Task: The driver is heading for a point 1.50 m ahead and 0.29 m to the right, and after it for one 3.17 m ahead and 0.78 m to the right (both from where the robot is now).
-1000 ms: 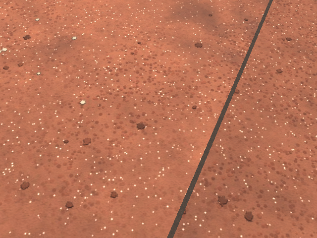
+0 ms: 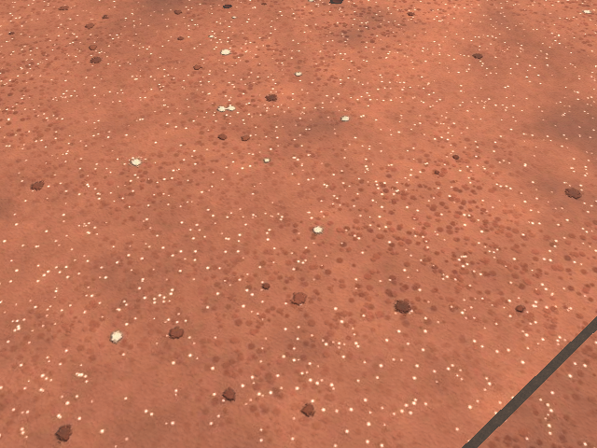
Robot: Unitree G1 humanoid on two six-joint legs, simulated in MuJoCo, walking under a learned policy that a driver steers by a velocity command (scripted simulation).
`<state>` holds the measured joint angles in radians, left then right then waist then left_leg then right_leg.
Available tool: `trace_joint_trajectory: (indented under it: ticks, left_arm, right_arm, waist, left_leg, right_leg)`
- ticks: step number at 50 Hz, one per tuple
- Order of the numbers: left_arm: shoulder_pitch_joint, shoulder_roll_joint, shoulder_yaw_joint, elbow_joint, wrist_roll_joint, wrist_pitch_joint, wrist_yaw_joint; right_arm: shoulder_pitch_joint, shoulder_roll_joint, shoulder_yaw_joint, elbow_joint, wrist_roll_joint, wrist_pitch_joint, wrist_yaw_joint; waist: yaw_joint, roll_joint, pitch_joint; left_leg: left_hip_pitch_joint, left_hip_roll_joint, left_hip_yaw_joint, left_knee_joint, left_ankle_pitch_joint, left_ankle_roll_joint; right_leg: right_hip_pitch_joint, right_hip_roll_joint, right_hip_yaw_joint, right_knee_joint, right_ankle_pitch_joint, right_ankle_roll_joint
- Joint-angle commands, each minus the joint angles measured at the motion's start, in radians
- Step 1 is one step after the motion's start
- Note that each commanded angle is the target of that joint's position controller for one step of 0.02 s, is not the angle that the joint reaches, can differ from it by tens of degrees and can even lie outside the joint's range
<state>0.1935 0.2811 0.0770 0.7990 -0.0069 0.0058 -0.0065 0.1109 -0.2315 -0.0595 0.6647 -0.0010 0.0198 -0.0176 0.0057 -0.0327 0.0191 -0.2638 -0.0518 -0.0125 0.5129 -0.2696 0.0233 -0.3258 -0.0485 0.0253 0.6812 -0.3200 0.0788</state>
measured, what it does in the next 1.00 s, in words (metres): steps on the spot: right foot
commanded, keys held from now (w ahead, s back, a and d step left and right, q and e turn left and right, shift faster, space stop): no key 0.66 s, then w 0.34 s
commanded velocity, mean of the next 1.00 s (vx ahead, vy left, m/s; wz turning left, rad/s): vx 0.08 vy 0.00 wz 0.02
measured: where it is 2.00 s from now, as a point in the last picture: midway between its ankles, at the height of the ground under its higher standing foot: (355, 372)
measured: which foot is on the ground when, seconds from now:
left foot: down 0.00-1.00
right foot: up 0.00-0.00, down 0.02-0.88, up 0.90-1.00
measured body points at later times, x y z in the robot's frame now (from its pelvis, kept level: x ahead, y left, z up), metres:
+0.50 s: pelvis +0.02 -0.04 +0.00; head +0.02 -0.05 +0.45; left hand +0.12 +0.20 -0.12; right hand +0.05 -0.31 -0.14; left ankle +0.00 +0.12 -0.73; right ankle +0.00 -0.14 -0.74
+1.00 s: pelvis +0.08 -0.03 +0.00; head +0.10 -0.04 +0.45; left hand +0.20 +0.23 -0.13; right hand +0.02 -0.29 -0.15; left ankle +0.00 +0.12 -0.73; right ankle +0.08 -0.15 -0.72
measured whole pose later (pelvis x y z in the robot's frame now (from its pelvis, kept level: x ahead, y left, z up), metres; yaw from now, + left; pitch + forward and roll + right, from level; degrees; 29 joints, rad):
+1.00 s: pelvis +0.08 -0.03 +0.00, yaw +1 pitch +2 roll +1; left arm 0.21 0.24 0.06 0.90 -0.05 -0.10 -0.01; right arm 0.47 -0.19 -0.11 1.01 0.03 -0.10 -0.05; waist -0.07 -0.01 -0.01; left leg -0.15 0.02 0.00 0.51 -0.40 -0.02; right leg -0.37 -0.01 0.04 0.73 -0.40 -0.01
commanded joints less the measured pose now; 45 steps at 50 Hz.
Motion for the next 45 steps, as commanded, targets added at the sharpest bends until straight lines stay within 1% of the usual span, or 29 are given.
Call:
trace_joint_trajectory:
  ticks: [1, 2, 3, 4, 5, 6, 7, 8, 9, 11, 12, 16, 20, 23, 33, 34, 35, 36, 37, 38, 39, 40, 41, 42, 43, 44, 45]
  left_arm:
    - [0.031, 0.043, 0.004, -0.047, -0.002, -0.018, -0.013]
    - [0.062, 0.043, 0.002, -0.031, 0.010, -0.023, -0.018]
    - [0.002, 0.144, 0.018, -0.025, 0.032, -0.031, -0.017]
    - [-0.066, 0.077, 0.001, -0.059, 0.040, -0.041, -0.016]
    - [-0.085, 0.043, -0.012, -0.066, 0.039, -0.049, -0.011]
    - [-0.080, 0.048, -0.013, -0.065, 0.028, -0.057, -0.012]
    - [-0.071, 0.068, -0.007, -0.064, 0.020, -0.066, -0.012]
    - [-0.052, 0.077, -0.004, -0.054, 0.014, -0.076, -0.009]
    - [-0.038, 0.075, -0.004, -0.043, 0.011, -0.082, -0.006]
    - [-0.016, 0.060, -0.005, -0.027, 0.010, -0.089, -0.005]
    - [-0.009, 0.054, -0.006, -0.020, 0.009, -0.091, -0.006]
    - [-0.017, 0.042, -0.006, -0.002, 0.006, -0.087, -0.008]
    - [-0.016, 0.034, -0.006, 0.021, 0.004, -0.082, -0.008]
    - [-0.009, 0.032, -0.005, 0.040, 0.003, -0.080, -0.008]
    - [0.025, 0.029, -0.005, 0.100, 0.000, -0.071, -0.003]
    - [0.036, 0.024, -0.006, 0.110, 0.000, -0.067, 0.001]
    - [0.037, 0.025, -0.006, 0.113, -0.003, -0.060, 0.006]
    - [0.033, 0.040, -0.002, 0.111, -0.008, -0.051, 0.012]
    - [0.035, 0.061, 0.002, 0.109, -0.017, -0.047, 0.017]
    - [0.051, 0.077, 0.005, 0.108, -0.024, -0.050, 0.018]
    - [0.071, 0.090, 0.008, 0.109, -0.028, -0.058, 0.017]
    - [0.089, 0.102, 0.011, 0.110, -0.030, -0.069, 0.017]
    - [0.072, 0.093, 0.011, 0.105, -0.025, -0.080, 0.015]
    - [0.040, 0.078, 0.007, 0.091, -0.026, -0.088, 0.015]
    - [-0.022, 0.052, 0.000, 0.068, -0.028, -0.096, 0.014]
    - [-0.109, -0.001, -0.014, 0.029, -0.032, -0.106, 0.016]
    - [-0.145, -0.010, -0.016, 0.000, -0.039, -0.122, 0.021]
  right_arm:
    - [-0.044, -0.105, -0.022, -0.043, 0.009, -0.004, -0.009]
    - [-0.021, -0.073, -0.010, -0.031, 0.005, -0.010, -0.009]
    - [0.043, -0.058, -0.016, -0.031, -0.001, -0.012, -0.011]
    - [0.056, -0.091, -0.024, 0.007, -0.007, -0.014, -0.014]
    - [0.056, -0.099, -0.029, 0.016, -0.005, -0.016, -0.014]
    - [0.064, -0.085, -0.026, 0.036, -0.009, -0.015, -0.017]
    - [0.070, -0.093, -0.030, 0.042, -0.016, -0.016, -0.023]
    - [0.073, -0.090, -0.033, 0.046, -0.015, -0.020, -0.024]
    - [0.083, -0.093, -0.037, 0.055, -0.007, -0.024, -0.023]
    - [0.104, -0.093, -0.042, 0.076, 0.006, -0.031, -0.026]
    - [0.116, -0.089, -0.045, 0.086, 0.009, -0.030, -0.028]
    - [0.167, -0.072, -0.052, 0.128, 0.010, -0.023, -0.035]
    - [0.210, -0.073, -0.060, 0.169, 0.012, -0.022, -0.043]
    - [0.233, -0.075, -0.064, 0.195, 0.013, -0.027, -0.047]
    - [0.281, -0.070, -0.064, 0.274, 0.017, -0.034, -0.059]
    - [0.302, -0.058, -0.061, 0.289, 0.016, -0.032, -0.060]
    - [0.318, -0.052, -0.062, 0.303, 0.019, -0.029, -0.061]
    - [0.324, -0.052, -0.064, 0.310, 0.024, -0.029, -0.063]
    - [0.324, -0.046, -0.064, 0.308, 0.029, -0.034, -0.064]
    - [0.313, -0.043, -0.062, 0.300, 0.036, -0.048, -0.064]
    - [0.290, -0.038, -0.059, 0.288, 0.043, -0.065, -0.060]
    - [0.261, -0.032, -0.056, 0.275, 0.045, -0.083, -0.053]
    - [0.269, -0.031, -0.055, 0.277, 0.041, -0.096, -0.043]
    - [0.316, -0.031, -0.058, 0.298, 0.035, -0.105, -0.036]
    - [0.406, -0.044, -0.065, 0.334, 0.031, -0.110, -0.035]
    - [0.537, -0.091, -0.080, 0.384, 0.029, -0.110, -0.042]
    - [0.546, -0.156, -0.099, 0.383, 0.032, -0.107, -0.045]
  waist:
    - [0.025, 0.135, -0.113]
    - [0.034, 0.108, -0.113]
    - [-0.059, -0.091, -0.072]
    - [-0.051, -0.104, -0.027]
    - [-0.045, -0.093, 0.001]
    - [-0.036, -0.046, 0.016]
    - [-0.023, -0.001, 0.023]
    - [-0.023, 0.002, 0.017]
    - [-0.017, 0.004, 0.009]
    - [-0.010, 0.007, -0.015]
    - [-0.009, 0.005, -0.021]
    - [-0.015, 0.016, -0.019]
    - [-0.017, 0.023, -0.006]
    - [-0.019, 0.029, -0.006]
    - [-0.023, 0.026, -0.001]
    - [-0.029, 0.019, -0.020]
    - [-0.032, 0.014, -0.008]
    - [-0.036, 0.003, 0.020]
    - [-0.040, -0.020, 0.058]
    - [-0.035, -0.045, 0.095]
    - [-0.026, -0.064, 0.124]
    - [-0.018, -0.073, 0.141]
    - [-0.036, -0.061, 0.139]
    - [-0.060, -0.047, 0.123]
    - [-0.101, -0.010, 0.102]
    - [-0.153, 0.116, 0.085]
    - [-0.154, 0.276, 0.108]
  left_leg:
    - [0.020, 0.199, -0.160, 0.016, 0.361, 0.181]
    - [-0.021, 0.158, -0.144, 0.068, 0.246, 0.129]
    - [-0.003, 0.045, -0.020, 0.078, 0.027, 0.040]
    - [0.041, 0.059, -0.031, 0.082, -0.026, 0.009]
    - [0.045, 0.065, -0.033, 0.067, -0.001, 0.004]
    - [0.038, 0.077, -0.039, 0.048, 0.028, 0.004]
    - [0.013, 0.076, -0.038, 0.042, 0.076, 0.005]
    - [0.015, 0.084, -0.046, 0.036, 0.115, 0.008]
    - [0.007, 0.088, -0.049, 0.039, 0.140, 0.010]
    - [0.003, 0.092, -0.047, 0.045, 0.178, 0.009]
    - [0.003, 0.093, -0.048, 0.046, 0.182, 0.007]
    - [0.014, 0.097, -0.050, 0.024, 0.165, -0.003]
    - [0.020, 0.102, -0.052, 0.005, 0.176, -0.008]
    - [0.025, 0.105, -0.051, -0.003, 0.199, -0.010]
    - [0.047, 0.105, -0.042, -0.015, 0.237, -0.015]
    - [0.055, 0.096, -0.027, -0.017, 0.158, -0.013]
    - [0.046, 0.081, -0.008, -0.008, 0.040, -0.008]
    - [0.017, 0.061, 0.016, 0.019, -0.091, 0.003]
    - [-0.039, 0.053, 0.029, 0.045, -0.168, 0.020]
    - [-0.107, 0.056, 0.030, 0.078, -0.184, 0.038]
    - [-0.168, 0.065, 0.032, 0.112, -0.157, 0.054]
    - [-0.209, 0.077, 0.033, 0.132, -0.121, 0.069]
    - [-0.163, 0.081, 0.034, 0.094, -0.120, 0.085]
    - [-0.080, 0.080, 0.030, 0.041, -0.123, 0.102]
    - [0.063, 0.086, -0.002, -0.044, -0.143, 0.127]
    - [0.243, 0.162, -0.135, -0.164, -0.198, 0.179]
    - [0.316, 0.305, -0.361, -0.224, -0.079, 0.255]
  right_leg:
    - [0.141, 0.033, -0.039, -0.251, 0.197, -0.028]
    - [0.217, 0.028, -0.030, -0.339, 0.322, -0.047]
    - [0.100, -0.058, 0.098, -0.321, 0.289, -0.066]
    - [0.021, -0.071, 0.123, -0.362, 0.247, -0.075]
    - [-0.004, -0.065, 0.112, -0.371, 0.239, -0.058]
    - [0.006, -0.040, 0.087, -0.362, 0.246, -0.040]
    - [0.032, -0.036, 0.084, -0.357, 0.260, -0.031]
    - [0.056, -0.033, 0.079, -0.351, 0.286, -0.030]
    - [0.087, -0.030, 0.075, -0.345, 0.326, -0.032]
    - [0.139, -0.037, 0.079, -0.340, 0.423, -0.046]
    - [0.154, -0.042, 0.084, -0.344, 0.451, -0.055]
    - [0.168, -0.049, 0.097, -0.371, 0.425, -0.075]
    - [0.170, -0.038, 0.094, -0.388, 0.393, -0.072]
    - [0.177, -0.031, 0.091, -0.389, 0.413, -0.072]
    - [0.175, -0.012, 0.087, -0.391, 0.461, -0.076]
    - [0.181, -0.004, 0.087, -0.399, 0.338, -0.078]
    - [0.164, 0.003, 0.093, -0.411, 0.144, -0.085]
    - [0.133, 0.002, 0.111, -0.419, -0.062, -0.098]
    - [0.108, -0.021, 0.153, -0.425, -0.218, -0.116]
    - [0.104, -0.066, 0.220, -0.442, -0.304, -0.141]
    - [0.118, -0.120, 0.293, -0.471, -0.324, -0.170]
    - [0.136, -0.168, 0.351, -0.501, -0.300, -0.199]
    - [0.107, -0.176, 0.338, -0.497, -0.199, -0.187]
    - [0.073, -0.138, 0.273, -0.467, -0.110, -0.167]
    - [-0.013, -0.063, 0.166, -0.385, -0.017, -0.127]
    - [-0.169, 0.065, -0.014, -0.188, 0.091, -0.057]
    - [-0.320, 0.110, -0.066, 0.015, 0.042, -0.052]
